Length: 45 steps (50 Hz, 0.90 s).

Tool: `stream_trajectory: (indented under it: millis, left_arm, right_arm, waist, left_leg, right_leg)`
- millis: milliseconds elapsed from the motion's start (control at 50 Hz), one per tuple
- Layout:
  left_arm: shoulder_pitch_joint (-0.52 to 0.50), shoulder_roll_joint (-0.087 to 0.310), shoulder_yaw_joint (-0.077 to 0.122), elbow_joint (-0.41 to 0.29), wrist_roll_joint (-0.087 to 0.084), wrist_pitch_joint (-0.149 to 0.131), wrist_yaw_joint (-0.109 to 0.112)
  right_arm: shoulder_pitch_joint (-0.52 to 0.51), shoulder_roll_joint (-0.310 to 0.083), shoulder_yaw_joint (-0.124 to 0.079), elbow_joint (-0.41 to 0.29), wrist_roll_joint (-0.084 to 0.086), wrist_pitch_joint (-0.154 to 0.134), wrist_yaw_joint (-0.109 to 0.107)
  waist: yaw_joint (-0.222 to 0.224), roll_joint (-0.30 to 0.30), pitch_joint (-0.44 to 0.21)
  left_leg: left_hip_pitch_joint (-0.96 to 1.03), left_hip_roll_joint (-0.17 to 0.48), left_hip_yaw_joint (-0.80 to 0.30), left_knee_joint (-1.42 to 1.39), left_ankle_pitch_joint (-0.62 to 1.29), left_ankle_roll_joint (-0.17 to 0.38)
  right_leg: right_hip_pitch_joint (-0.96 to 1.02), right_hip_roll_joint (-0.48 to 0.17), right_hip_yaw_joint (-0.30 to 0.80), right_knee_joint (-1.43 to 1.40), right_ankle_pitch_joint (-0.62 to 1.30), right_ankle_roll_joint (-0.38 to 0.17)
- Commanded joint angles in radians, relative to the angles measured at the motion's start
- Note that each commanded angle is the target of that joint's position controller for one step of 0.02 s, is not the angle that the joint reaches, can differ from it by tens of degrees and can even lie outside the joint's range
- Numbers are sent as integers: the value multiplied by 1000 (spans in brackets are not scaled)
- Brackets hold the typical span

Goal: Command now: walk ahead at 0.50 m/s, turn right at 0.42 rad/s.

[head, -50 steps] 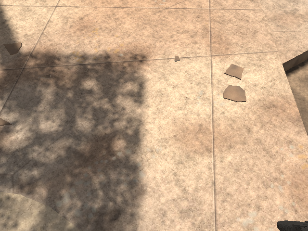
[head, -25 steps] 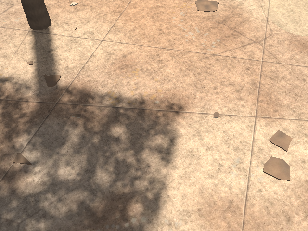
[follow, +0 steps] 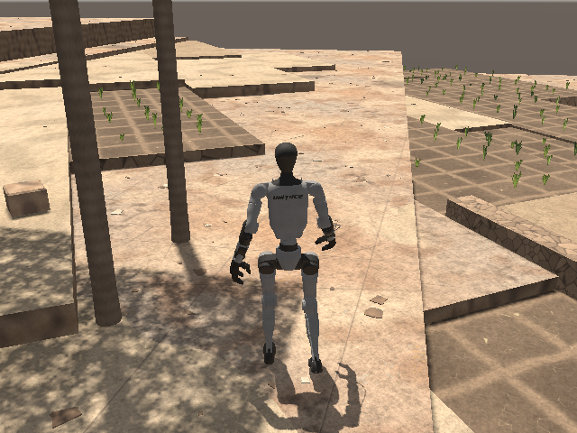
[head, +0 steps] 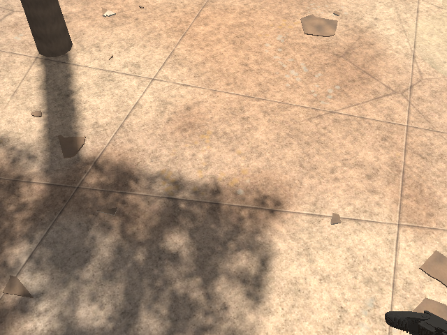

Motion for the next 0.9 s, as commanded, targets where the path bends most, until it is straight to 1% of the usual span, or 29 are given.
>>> stream_trajectory:
  millis: [20,40,60,80,120,180,220,280,320,340,360,380,400,420,440,460,480,500,520,540,560,600,620,680,720,780,840,880,900]
  left_arm:
    - [-77,114,33,-110,5,-12,4]
    - [-67,93,34,-109,5,-1,0]
    - [-65,72,31,-110,2,9,-2]
    - [-74,55,29,-118,3,17,-4]
    - [-112,44,27,-142,9,27,-6]
    - [-179,32,20,-168,12,25,-22]
    - [-248,25,13,-190,13,19,-37]
    - [-337,33,12,-232,13,21,-52]
    - [-374,48,16,-258,14,24,-60]
    - [-376,57,20,-268,16,26,-63]
    - [-353,74,30,-273,21,28,-64]
    - [-272,104,48,-259,26,30,-63]
    - [-113,154,78,-218,27,30,-55]
    - [10,241,110,-194,27,40,-32]
    - [-57,357,117,-227,36,36,-24]
    - [-31,277,97,-267,33,28,-32]
    - [-75,226,80,-262,32,17,-39]
    - [-123,191,73,-255,17,13,-36]
    - [-176,163,66,-261,13,16,-29]
    - [-210,153,61,-276,28,19,-23]
    - [-231,155,62,-284,40,22,-21]
    - [-236,170,67,-280,43,21,-12]
    - [-230,177,69,-275,39,24,-6]
    - [-224,164,61,-261,28,41,14]
    - [-218,155,56,-251,31,50,21]
    - [-210,148,48,-234,41,58,19]
    - [-219,82,16,-205,51,53,8]
    - [-199,80,9,-181,47,45,-1]
    - [-169,76,5,-172,60,37,-3]
  right_arm:
    - [159,-104,-40,16,-3,-2,-2]
    - [131,-96,-39,24,-9,-8,-2]
    - [114,-91,-42,32,-10,-15,-3]
    - [107,-98,-46,41,-8,-21,-5]
    - [111,-121,-56,62,-8,-28,-10]
    - [122,-151,-66,87,-8,-24,-18]
    - [137,-174,-72,100,-3,-18,-24]
    - [179,-202,-82,127,12,-4,-27]
    - [198,-218,-89,144,24,8,-26]
    - [200,-230,-92,148,28,16,-27]
    - [184,-246,-96,146,31,25,-30]
    - [172,-259,-99,141,37,36,-34]
    - [161,-243,-92,134,42,43,-38]
    - [192,-203,-75,116,15,36,-40]
    - [316,-70,-28,67,-33,17,-26]
    - [240,-167,-41,87,-4,-3,-17]
    - [137,-195,-50,54,31,-6,-18]
    - [116,-178,-44,53,20,-4,-30]
    - [115,-185,-49,63,-1,4,-43]
    - [131,-195,-54,63,-4,18,-47]
    - [146,-190,-55,64,-6,32,-49]
    - [165,-161,-48,70,-12,48,-53]
    - [154,-150,-44,66,-15,52,-56]
    - [114,-131,-34,64,-12,62,-53]
    - [65,-127,-31,54,-5,66,-47]
    - [14,-132,-30,42,1,67,-40]
    - [28,-121,-27,55,-3,57,-27]
    - [50,-115,-24,63,-5,48,-17]
    - [49,-146,-28,57,-11,46,-19]
  waist:
    - [-107,140,-65]
    - [-80,157,-41]
    - [-67,153,-28]
    - [-59,138,-16]
    - [-54,107,5]
    - [-69,84,18]
    - [-94,72,34]
    - [-121,62,61]
    - [-124,64,70]
    - [-115,71,63]
    - [-91,87,43]
    - [-41,98,-14]
    - [43,76,-100]
    - [83,-41,-194]
    - [-60,-297,-332]
    - [39,-113,-483]
    - [39,-59,-347]
    - [0,4,-228]
    - [-32,12,-162]
    - [-67,-15,-144]
    - [-87,-26,-141]
    - [-104,-27,-153]
    - [-103,-28,-157]
    - [-85,-48,-177]
    - [-64,-65,-167]
    - [-39,-83,-135]
    - [-42,-89,-130]
    - [-60,-78,-116]
    - [-45,-46,-107]
  left_leg:
    - [400,295,-348,-287,-71,170]
    - [330,272,-277,-320,-14,162]
    - [290,261,-227,-345,33,163]
    - [269,263,-183,-364,84,169]
    - [262,273,-117,-386,155,180]
    - [278,258,-10,-398,203,171]
    - [285,253,51,-400,213,158]
    - [352,275,99,-388,209,138]
    - [419,294,121,-349,257,121]
    - [446,298,136,-307,353,112]
    - [458,291,156,-222,569,97]
    - [455,273,176,-76,769,78]
    - [388,226,204,140,809,40]
    - [151,169,208,446,467,-28]
    - [-256,-31,110,826,-505,-101]
    - [-282,-22,-107,914,-527,-87]
    - [-337,17,-108,891,-435,-65]
    - [-341,55,-95,806,-350,-59]
    - [-301,83,-94,739,-295,-64]
    - [-223,94,-104,709,-259,-65]
    - [-176,84,-99,685,-239,-71]
    - [-143,62,-88,614,-203,-91]
    - [-148,51,-88,568,-178,-101]
    - [-147,47,-92,435,-64,-118]
    - [-126,46,-96,348,-2,-119]
    - [-82,43,-99,237,2,-111]
    - [23,48,-87,104,-11,-79]
    - [148,29,-57,-64,85,-33]
    - [197,70,-114,-66,141,-5]
  right_leg:
    - [-430,-103,30,155,115,4]
    - [-377,-124,33,132,150,9]
    - [-353,-128,25,120,169,14]
    - [-354,-131,22,107,190,20]
    - [-387,-137,27,43,251,32]
    - [-380,-133,10,-125,403,32]
    - [-351,-122,-26,-235,480,22]
    - [-348,-112,-62,-335,477,-4]
    - [-354,-98,-86,-374,414,-30]
    - [-332,-80,-107,-387,366,-47]
    - [-277,-44,-141,-397,314,-65]
    - [-160,7,-179,-411,288,-86]
    - [58,61,-192,-483,386,-117]
    - [352,-36,-23,-494,659,-170]
    - [667,-328,505,-517,826,-391]
    - [671,-366,622,-605,784,-415]
    - [572,-326,466,-621,817,-368]
    - [429,-268,359,-629,807,-318]
    - [300,-235,295,-646,810,-287]
    - [192,-213,262,-673,836,-278]
    - [125,-199,247,-690,864,-277]
    - [66,-178,202,-692,942,-281]
    - [60,-168,192,-688,951,-276]
    - [79,-148,167,-676,862,-244]
    - [78,-141,171,-680,759,-223]
    - [83,-150,199,-674,654,-216]
    - [96,-167,197,-627,650,-205]
    - [59,-135,190,-616,411,-158]
    - [31,-96,181,-597,250,-121]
